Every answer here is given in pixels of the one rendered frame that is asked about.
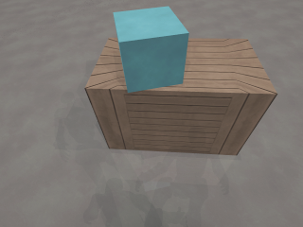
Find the carton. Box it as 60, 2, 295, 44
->
113, 6, 189, 93

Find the pedestal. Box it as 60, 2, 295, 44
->
84, 37, 277, 156

